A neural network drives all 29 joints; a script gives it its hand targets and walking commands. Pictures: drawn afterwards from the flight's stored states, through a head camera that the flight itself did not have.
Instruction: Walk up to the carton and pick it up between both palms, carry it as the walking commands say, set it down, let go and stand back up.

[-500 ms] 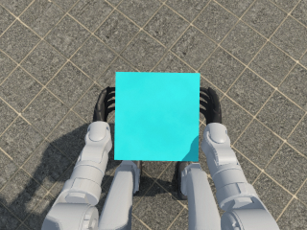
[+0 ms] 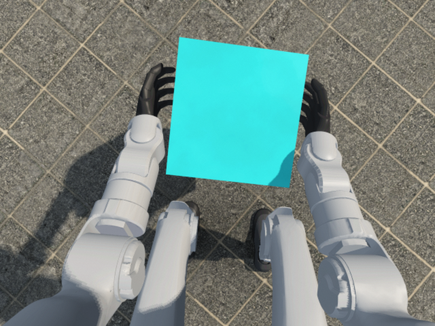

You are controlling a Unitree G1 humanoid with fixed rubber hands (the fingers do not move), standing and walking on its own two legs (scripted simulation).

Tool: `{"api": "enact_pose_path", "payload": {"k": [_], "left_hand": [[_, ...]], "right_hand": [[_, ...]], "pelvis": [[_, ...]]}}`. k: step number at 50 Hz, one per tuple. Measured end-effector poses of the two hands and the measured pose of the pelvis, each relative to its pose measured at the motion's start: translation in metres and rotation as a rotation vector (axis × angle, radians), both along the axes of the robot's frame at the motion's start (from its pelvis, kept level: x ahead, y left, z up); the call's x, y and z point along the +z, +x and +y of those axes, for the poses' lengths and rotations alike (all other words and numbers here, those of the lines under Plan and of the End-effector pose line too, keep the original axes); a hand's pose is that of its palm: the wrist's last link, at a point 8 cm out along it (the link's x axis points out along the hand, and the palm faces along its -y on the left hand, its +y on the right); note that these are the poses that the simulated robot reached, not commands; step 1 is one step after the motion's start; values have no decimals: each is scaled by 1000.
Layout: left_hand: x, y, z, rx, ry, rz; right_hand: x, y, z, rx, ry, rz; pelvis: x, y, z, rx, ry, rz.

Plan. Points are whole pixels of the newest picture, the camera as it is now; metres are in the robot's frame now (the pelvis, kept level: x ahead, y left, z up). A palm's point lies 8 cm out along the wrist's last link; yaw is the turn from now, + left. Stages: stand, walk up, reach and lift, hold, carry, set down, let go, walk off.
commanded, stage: set down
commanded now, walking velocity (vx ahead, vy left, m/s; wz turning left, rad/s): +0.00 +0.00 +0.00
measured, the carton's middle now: (229, 119) +0.46 +0.01 -0.22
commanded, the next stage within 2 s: none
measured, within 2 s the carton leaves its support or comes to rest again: neither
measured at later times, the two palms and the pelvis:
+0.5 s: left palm (161, 106) +0.48 +0.15 -0.22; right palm (302, 118) +0.47 -0.14 -0.22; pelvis +0.00 -0.01 -0.08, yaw +0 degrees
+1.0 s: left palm (166, 107) +0.50 +0.16 -0.31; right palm (286, 120) +0.48 -0.13 -0.31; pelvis -0.02 +0.00 -0.13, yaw +0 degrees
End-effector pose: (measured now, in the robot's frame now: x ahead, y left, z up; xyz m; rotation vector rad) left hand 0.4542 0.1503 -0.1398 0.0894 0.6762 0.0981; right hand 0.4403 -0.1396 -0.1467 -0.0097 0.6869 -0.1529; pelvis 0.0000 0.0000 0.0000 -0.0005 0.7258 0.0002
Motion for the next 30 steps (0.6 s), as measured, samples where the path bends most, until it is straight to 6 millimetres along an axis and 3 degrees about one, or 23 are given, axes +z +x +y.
{"api": "enact_pose_path", "payload": {"k": [15, 30], "left_hand": [[-50, 20, -2, 31, -41, 17], [-95, 34, -1, 51, -65, 23]], "right_hand": [[-48, 21, -2, -12, 16, 19], [-94, 36, 0, -19, 30, 26]], "pelvis": [[-45, 5, -4, 4, -9, 55], [-90, -9, -7, 6, -7, 44]]}}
